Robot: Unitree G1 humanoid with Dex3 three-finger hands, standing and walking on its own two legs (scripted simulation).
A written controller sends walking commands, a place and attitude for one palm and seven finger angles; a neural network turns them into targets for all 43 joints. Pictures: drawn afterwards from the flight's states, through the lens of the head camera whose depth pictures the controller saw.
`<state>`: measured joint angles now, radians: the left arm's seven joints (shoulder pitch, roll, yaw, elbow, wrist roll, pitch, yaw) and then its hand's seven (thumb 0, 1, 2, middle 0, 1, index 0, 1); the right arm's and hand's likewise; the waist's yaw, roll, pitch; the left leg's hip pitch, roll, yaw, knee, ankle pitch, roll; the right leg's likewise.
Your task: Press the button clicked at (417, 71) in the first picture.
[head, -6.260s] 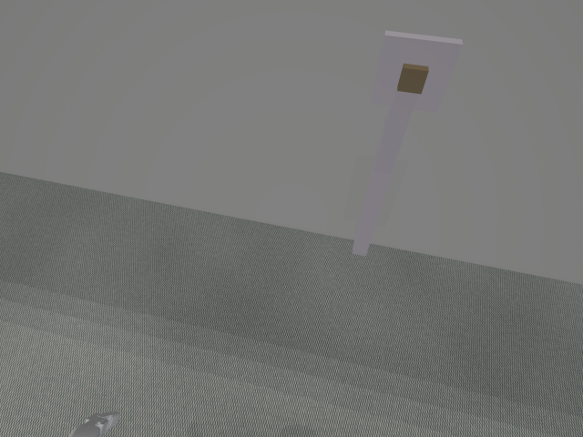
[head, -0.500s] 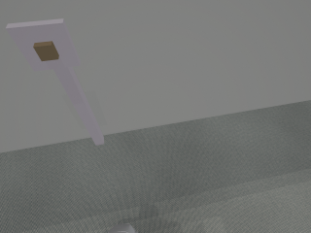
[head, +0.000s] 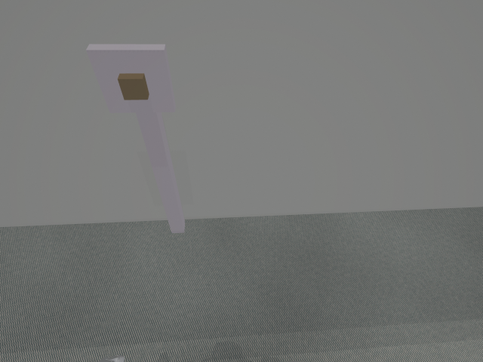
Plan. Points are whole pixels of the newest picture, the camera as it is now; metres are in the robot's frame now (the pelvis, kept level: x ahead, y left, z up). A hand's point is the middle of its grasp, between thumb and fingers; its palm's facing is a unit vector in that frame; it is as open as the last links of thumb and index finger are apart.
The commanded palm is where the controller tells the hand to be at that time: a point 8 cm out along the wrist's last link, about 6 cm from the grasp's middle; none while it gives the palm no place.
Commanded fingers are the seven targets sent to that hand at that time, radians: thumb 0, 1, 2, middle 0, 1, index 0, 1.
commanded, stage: take the last steps up to it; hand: left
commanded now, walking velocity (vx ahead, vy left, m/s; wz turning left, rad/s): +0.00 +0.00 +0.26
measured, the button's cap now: (134, 86) +0.73 +0.31 +0.05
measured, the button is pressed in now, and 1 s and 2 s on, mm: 0 0 0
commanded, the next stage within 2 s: come to a stop and stand still in 1.06 s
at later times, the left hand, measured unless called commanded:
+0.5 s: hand out of the picture -0.06 +0.12 -0.15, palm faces +0.25 -0.94 -0.24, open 7.3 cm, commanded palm none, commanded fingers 0.00 0.90 0.90 -0.20 -0.30 -0.20 -0.30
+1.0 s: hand out of the picture +0.13 +0.25 -0.18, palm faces +0.20 -0.97 -0.16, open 7.4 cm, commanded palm none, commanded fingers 0.00 0.90 0.90 -0.20 -0.30 -0.20 -0.30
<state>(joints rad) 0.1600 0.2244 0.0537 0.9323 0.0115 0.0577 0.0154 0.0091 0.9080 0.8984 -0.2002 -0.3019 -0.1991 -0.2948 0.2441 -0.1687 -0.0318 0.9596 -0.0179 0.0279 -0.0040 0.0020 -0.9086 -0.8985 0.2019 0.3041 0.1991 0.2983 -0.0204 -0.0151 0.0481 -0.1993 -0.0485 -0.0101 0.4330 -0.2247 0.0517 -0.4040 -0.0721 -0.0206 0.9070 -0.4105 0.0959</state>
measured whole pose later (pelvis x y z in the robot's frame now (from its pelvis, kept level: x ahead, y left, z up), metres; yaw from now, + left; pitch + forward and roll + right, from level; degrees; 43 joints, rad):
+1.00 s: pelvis +0.15 +0.07 +0.00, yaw +6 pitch -2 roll +0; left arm 0.30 0.17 0.06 1.09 0.03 -0.02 0.01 0.01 0.91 0.90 -0.20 -0.30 -0.20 -0.29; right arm 0.23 -0.15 -0.05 1.02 0.00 -0.09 -0.03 -0.06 -0.97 -0.90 0.20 0.30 0.20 0.30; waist 0.02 -0.05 0.01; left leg -0.11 -0.02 0.20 0.37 -0.24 0.08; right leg -0.52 -0.10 -0.04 1.12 -0.24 0.02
